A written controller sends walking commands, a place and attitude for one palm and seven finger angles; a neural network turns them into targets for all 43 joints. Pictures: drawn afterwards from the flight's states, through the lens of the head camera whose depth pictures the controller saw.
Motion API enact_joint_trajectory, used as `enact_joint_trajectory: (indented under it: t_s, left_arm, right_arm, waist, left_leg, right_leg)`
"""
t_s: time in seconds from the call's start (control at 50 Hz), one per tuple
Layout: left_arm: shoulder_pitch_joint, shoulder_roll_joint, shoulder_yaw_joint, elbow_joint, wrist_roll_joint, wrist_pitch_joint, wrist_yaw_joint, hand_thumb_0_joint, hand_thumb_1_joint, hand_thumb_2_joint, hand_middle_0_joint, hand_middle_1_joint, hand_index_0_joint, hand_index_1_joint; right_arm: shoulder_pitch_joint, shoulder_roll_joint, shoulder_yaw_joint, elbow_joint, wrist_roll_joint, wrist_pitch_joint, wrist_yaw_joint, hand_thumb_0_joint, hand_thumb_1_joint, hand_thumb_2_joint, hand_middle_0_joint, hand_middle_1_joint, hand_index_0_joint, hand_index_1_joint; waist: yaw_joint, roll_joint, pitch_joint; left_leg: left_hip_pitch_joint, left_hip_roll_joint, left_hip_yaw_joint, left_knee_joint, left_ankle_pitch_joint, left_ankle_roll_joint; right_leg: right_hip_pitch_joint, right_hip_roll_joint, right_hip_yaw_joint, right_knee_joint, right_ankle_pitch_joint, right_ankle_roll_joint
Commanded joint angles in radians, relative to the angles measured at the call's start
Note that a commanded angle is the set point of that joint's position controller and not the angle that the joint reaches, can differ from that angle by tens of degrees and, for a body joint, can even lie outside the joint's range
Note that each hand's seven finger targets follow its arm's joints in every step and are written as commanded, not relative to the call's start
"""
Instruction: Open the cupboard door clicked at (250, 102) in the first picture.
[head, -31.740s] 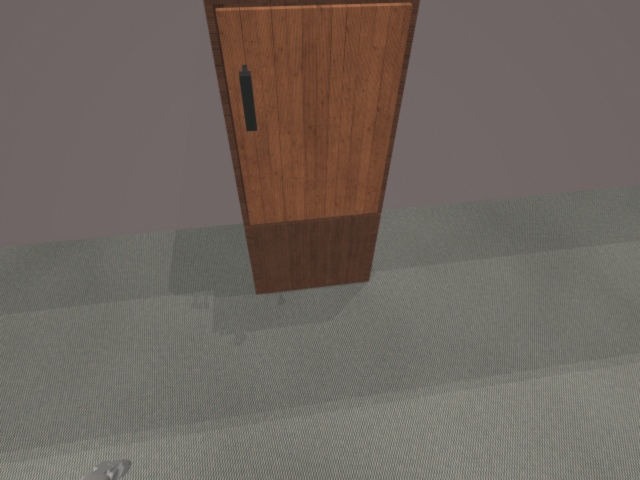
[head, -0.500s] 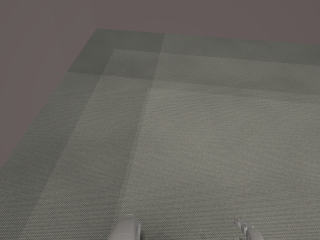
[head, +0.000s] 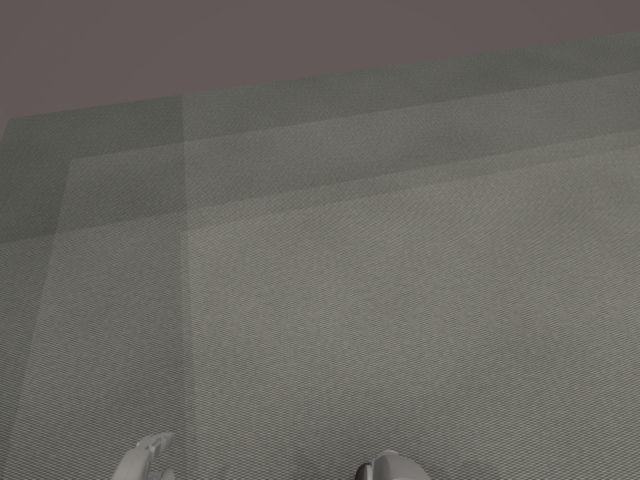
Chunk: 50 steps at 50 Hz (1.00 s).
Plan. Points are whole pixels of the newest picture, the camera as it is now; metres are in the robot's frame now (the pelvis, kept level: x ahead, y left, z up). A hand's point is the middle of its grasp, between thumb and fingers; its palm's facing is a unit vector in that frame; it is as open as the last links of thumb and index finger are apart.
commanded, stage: turn to face it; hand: left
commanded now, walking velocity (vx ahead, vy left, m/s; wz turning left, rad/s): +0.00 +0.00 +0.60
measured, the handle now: out of the picture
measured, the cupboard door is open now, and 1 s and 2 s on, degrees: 38 38 38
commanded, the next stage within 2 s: none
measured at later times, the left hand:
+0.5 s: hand out of the picture +0.15 +0.23 -0.17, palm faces +0.27 -0.94 -0.20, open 7.3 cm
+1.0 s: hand out of the picture +0.13 +0.15 -0.13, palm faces +0.52 -0.81 -0.28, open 7.3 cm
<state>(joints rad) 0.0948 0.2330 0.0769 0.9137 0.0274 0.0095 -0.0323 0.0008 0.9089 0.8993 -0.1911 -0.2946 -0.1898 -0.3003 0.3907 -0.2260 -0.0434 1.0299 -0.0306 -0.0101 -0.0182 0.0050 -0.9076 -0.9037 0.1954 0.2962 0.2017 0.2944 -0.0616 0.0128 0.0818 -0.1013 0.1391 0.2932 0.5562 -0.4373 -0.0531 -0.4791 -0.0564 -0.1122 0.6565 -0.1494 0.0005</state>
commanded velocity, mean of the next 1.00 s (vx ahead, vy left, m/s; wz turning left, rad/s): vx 0.00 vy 0.00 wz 0.60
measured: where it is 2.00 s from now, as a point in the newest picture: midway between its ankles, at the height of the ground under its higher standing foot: (342, 476)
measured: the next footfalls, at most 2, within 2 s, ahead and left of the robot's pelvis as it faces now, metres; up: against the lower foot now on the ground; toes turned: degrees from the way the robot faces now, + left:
right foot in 0.02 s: +0.12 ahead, -0.11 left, +0.00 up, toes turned -6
left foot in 0.36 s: +0.13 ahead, +0.12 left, +0.00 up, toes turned +19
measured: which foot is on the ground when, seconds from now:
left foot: down 0.00-0.02, up 0.04-0.34, down 0.36-0.78, up 0.80-1.00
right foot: up 0.00-0.00, down 0.02-0.36, up 0.38-0.76, down 0.78-1.00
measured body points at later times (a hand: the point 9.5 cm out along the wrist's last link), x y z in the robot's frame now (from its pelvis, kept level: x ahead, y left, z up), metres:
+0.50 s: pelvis +0.11 +0.02 +0.01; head +0.15 +0.06 +0.45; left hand +0.13 +0.28 -0.15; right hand +0.19 -0.21 -0.13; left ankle +0.09 +0.11 -0.72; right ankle +0.08 -0.13 -0.64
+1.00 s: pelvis +0.17 -0.05 +0.02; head +0.23 -0.05 +0.46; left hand +0.10 +0.19 -0.11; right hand +0.38 -0.24 -0.14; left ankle +0.05 +0.07 -0.63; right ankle +0.19 -0.13 -0.72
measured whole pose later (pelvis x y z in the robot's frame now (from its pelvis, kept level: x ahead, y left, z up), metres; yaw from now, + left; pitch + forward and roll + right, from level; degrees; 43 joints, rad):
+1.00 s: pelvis +0.17 -0.05 +0.02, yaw +33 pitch +2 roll +4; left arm 0.20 0.16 0.03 0.91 0.01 0.00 0.03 0.00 0.91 0.90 -0.20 -0.30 -0.20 -0.30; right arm 0.13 -0.28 -0.09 0.95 -0.01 0.08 0.02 0.01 -0.91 -0.90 0.19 0.30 0.20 0.29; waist -0.03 0.02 0.09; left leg -0.51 0.02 0.01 1.13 -0.41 -0.07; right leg -0.22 -0.09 -0.17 0.49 -0.30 -0.04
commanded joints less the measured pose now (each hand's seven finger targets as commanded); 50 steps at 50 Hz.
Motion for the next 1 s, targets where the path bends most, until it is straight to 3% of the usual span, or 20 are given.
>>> enact_joint_trajectory:
  t_s: [0.0,0.04,0.06,0.14,0.24,0.3,0.32,0.34,0.36,0.4,0.48,0.62,0.72,0.74,0.76,0.78,0.8,0.84,0.88,0.98]
  left_arm:
    - [0.367,0.21,0.021,0.07,-0.014,-0.06,0.035,0.0,0.9,0.9,-0.2,-0.3,-0.2,-0.3]
    - [0.171,0.147,-0.001,0.037,-0.016,-0.047,0.055,0.0,0.9,0.9,-0.2,-0.3,-0.2,-0.3]
    - [0.122,0.136,-0.001,0.02,-0.006,-0.043,0.06,0.0,0.9,0.9,-0.2,-0.3,-0.2,-0.3]
    - [0.023,0.092,-0.014,0.004,-0.006,-0.034,0.065,0.0,0.9,0.9,-0.2,-0.3,-0.2,-0.3]
    - [0.066,0.094,0.005,0.02,-0.005,-0.031,0.065,0.0,0.9,0.9,-0.2,-0.3,-0.2,-0.3]
    - [0.067,0.085,0.017,0.012,-0.017,-0.02,0.06,0.0,0.9,0.9,-0.2,-0.3,-0.2,-0.3]
    - [0.09,0.035,0.018,-0.012,-0.022,-0.01,0.057,0.0,0.9,0.9,-0.2,-0.3,-0.2,-0.3]
    - [0.081,-0.01,0.003,-0.042,-0.025,0.0,0.056,0.0,0.9,0.9,-0.2,-0.3,-0.2,-0.3]
    - [0.012,0.014,0.003,-0.068,-0.015,0.004,0.058,0.0,0.9,0.9,-0.2,-0.3,-0.2,-0.3]
    - [-0.016,-0.003,0.018,-0.059,-0.001,0.003,0.052,0.0,0.9,0.9,-0.2,-0.3,-0.2,-0.3]
    - [0.033,0.018,0.013,-0.03,-0.011,0.002,0.047,0.0,0.9,0.9,-0.2,-0.3,-0.2,-0.3]
    - [0.004,0.045,0.002,-0.058,-0.017,0.011,0.049,0.0,0.9,0.9,-0.2,-0.3,-0.2,-0.3]
    - [0.131,0.079,0.008,-0.039,-0.022,-0.002,0.051,0.0,0.9,0.9,-0.2,-0.3,-0.2,-0.3]
    - [0.183,0.132,0.017,-0.032,-0.014,-0.014,0.056,0.0,0.9,0.9,-0.2,-0.3,-0.2,-0.3]
    - [0.205,0.24,0.038,-0.032,0.004,-0.025,0.068,0.0,0.9,0.9,-0.2,-0.3,-0.2,-0.3]
    - [0.198,0.26,0.032,-0.045,-0.005,-0.021,0.069,0.0,0.9,0.9,-0.2,-0.3,-0.2,-0.3]
    - [0.144,0.219,0.021,-0.059,-0.005,-0.019,0.07,0.0,0.9,0.9,-0.2,-0.3,-0.2,-0.3]
    - [0.06,0.135,0.005,-0.076,-0.012,-0.02,0.073,0.0,0.9,0.9,-0.2,-0.3,-0.2,-0.3]
    - [0.08,0.106,-0.006,-0.077,-0.013,-0.031,0.068,0.0,0.9,0.9,-0.2,-0.3,-0.2,-0.3]
    - [0.21,0.125,0.006,-0.048,-0.008,-0.037,0.071,0.0,0.9,0.9,-0.2,-0.3,-0.2,-0.3]
  right_arm:
    - [0.046,-0.038,0.004,-0.072,0.038,-0.009,-0.003,0.0,-0.9,-0.9,0.2,0.3,0.2,0.3]
    - [0.013,-0.003,0.007,-0.041,0.032,0.015,-0.003,0.0,-0.9,-0.9,0.2,0.3,0.2,0.3]
    - [0.03,-0.002,0.009,-0.027,0.027,0.022,-0.003,0.0,-0.9,-0.9,0.2,0.3,0.2,0.3]
    - [0.043,0.014,0.008,-0.006,0.026,0.045,0.007,0.0,-0.9,-0.9,0.2,0.3,0.2,0.3]
    - [-0.012,0.039,0.003,-0.032,0.02,0.043,0.02,0.0,-0.9,-0.9,0.2,0.3,0.2,0.3]
    - [0.022,0.0,-0.01,-0.038,0.012,0.034,0.025,0.0,-0.9,-0.9,0.2,0.3,0.2,0.3]
    - [0.056,-0.073,-0.027,-0.046,0.002,0.025,0.022,0.0,-0.9,-0.9,0.2,0.3,0.2,0.3]
    - [0.076,-0.154,-0.049,-0.058,-0.006,0.022,0.011,0.0,-0.9,-0.9,0.2,0.3,0.2,0.3]
    - [0.096,-0.173,-0.056,-0.051,-0.01,0.026,-0.002,0.0,-0.9,-0.9,0.2,0.3,0.2,0.3]
    - [0.032,-0.134,-0.052,-0.068,-0.005,0.013,-0.016,0.0,-0.9,-0.9,0.2,0.3,0.2,0.3]
    - [-0.023,-0.122,-0.042,-0.088,0.006,-0.004,-0.022,0.0,-0.9,-0.9,0.2,0.3,0.2,0.3]
    - [-0.082,-0.179,-0.064,-0.11,0.002,0.017,-0.005,0.0,-0.9,-0.9,0.2,0.3,0.2,0.3]
    - [-0.214,-0.199,-0.073,-0.155,0.009,0.038,0.006,0.0,-0.9,-0.9,0.2,0.3,0.2,0.3]
    - [-0.228,-0.164,-0.07,-0.168,0.019,0.038,0.012,0.0,-0.9,-0.9,0.2,0.3,0.2,0.3]
    - [-0.212,-0.081,-0.06,-0.189,0.027,0.038,0.017,0.0,-0.9,-0.9,0.2,0.3,0.2,0.3]
    - [-0.229,-0.122,-0.067,-0.195,0.02,0.045,0.018,0.0,-0.9,-0.9,0.2,0.3,0.2,0.3]
    - [-0.225,-0.122,-0.065,-0.193,0.016,0.051,0.026,0.0,-0.9,-0.9,0.2,0.3,0.2,0.3]
    - [-0.208,-0.102,-0.067,-0.147,0.014,0.07,0.034,0.0,-0.9,-0.9,0.2,0.3,0.2,0.3]
    - [-0.219,-0.088,-0.056,-0.143,0.016,0.071,0.041,0.0,-0.9,-0.9,0.2,0.3,0.2,0.3]
    - [-0.318,-0.066,-0.039,-0.164,0.018,0.071,0.044,0.0,-0.9,-0.9,0.2,0.3,0.2,0.3]
  waist:
    - [0.15,-0.313,-0.394]
    - [0.094,-0.156,-0.184]
    - [0.07,-0.239,-0.166]
    - [0.013,-0.146,-0.105]
    - [0.042,-0.146,-0.096]
    - [0.013,-0.066,-0.102]
    - [0.004,0.176,-0.114]
    - [-0.013,0.405,-0.12]
    - [-0.042,0.258,-0.158]
    - [-0.002,0.225,-0.138]
    - [0.033,0.102,-0.189]
    - [0.023,0.129,-0.149]
    - [0.088,0.141,-0.126]
    - [0.114,0.016,-0.143]
    - [0.118,-0.323,-0.159]
    - [0.122,-0.343,-0.144]
    - [0.09,-0.233,-0.106]
    - [0.031,-0.233,-0.077]
    - [0.028,-0.219,-0.091]
    - [0.089,-0.163,-0.133]
  left_leg:
    - [-0.344,-0.079,-0.171,0.564,-0.251,0.008]
    - [-0.347,-0.032,-0.265,0.577,-0.189,0.012]
    - [-0.37,-0.02,-0.278,0.595,-0.137,0.013]
    - [-0.286,-0.031,-0.241,0.475,-0.042,0.004]
    - [-0.291,-0.057,-0.176,0.234,0.03,-0.003]
    - [-0.145,-0.063,-0.183,-0.034,0.259,0.014]
    - [-0.11,0.074,-0.415,-0.154,0.448,0.084]
    - [-0.05,0.276,-0.688,-0.224,0.704,0.216]
    - [-0.056,0.314,-0.716,-0.233,0.628,0.286]
    - [-0.042,0.21,-0.644,-0.208,0.66,0.233]
    - [0.051,0.131,-0.487,-0.149,0.899,0.198]
    - [-0.013,0.103,-0.52,-0.158,0.749,0.211]
    - [-0.228,0.039,-0.552,-0.091,0.523,0.156]
    - [-0.33,-0.029,-0.507,-0.003,0.339,0.101]
    - [-0.499,-0.2,-0.326,0.264,-0.076,0.014]
    - [-0.489,-0.18,-0.339,0.523,-0.236,0.016]
    - [-0.48,-0.145,-0.37,0.639,-0.163,0.023]
    - [-0.49,-0.109,-0.346,0.719,-0.02,-0.004]
    - [-0.484,-0.105,-0.312,0.691,0.042,-0.021]
    - [-0.479,-0.109,-0.252,0.478,0.012,-0.031]
  right_leg:
    - [0.657,-0.413,0.435,-0.238,0.651,-0.231]
    - [0.398,-0.356,0.325,-0.346,0.298,-0.209]
    - [0.359,-0.342,0.287,-0.338,0.272,-0.192]
    - [0.223,-0.289,0.053,-0.345,0.293,-0.141]
    - [0.294,-0.284,-0.022,-0.275,0.258,-0.114]
    - [0.222,-0.256,-0.073,-0.121,0.076,-0.043]
    - [0.123,-0.156,-0.115,0.044,-0.157,0.021]
    - [-0.057,-0.044,-0.077,0.272,-0.522,0.076]
    - [-0.061,-0.034,0.048,0.433,-0.515,0.052]
    - [-0.164,-0.041,0.097,0.541,-0.361,0.059]
    - [-0.155,-0.027,0.118,0.52,-0.239,0.092]
    - [-0.021,0.015,0.091,0.235,-0.273,0.098]
    - [0.286,0.052,0.057,-0.132,-0.105,0.073]
    - [0.42,-0.033,0.134,-0.29,-0.033,0.056]
    - [0.511,-0.34,0.453,-0.396,0.051,-0.046]
    - [0.381,-0.464,0.517,-0.397,0.115,-0.143]
    - [0.297,-0.417,0.426,-0.389,0.044,-0.166]
    - [0.285,-0.29,0.261,-0.351,0.164,-0.098]
    - [0.332,-0.241,0.117,-0.31,0.372,-0.077]
    - [0.514,-0.272,0.056,-0.256,0.589,-0.088]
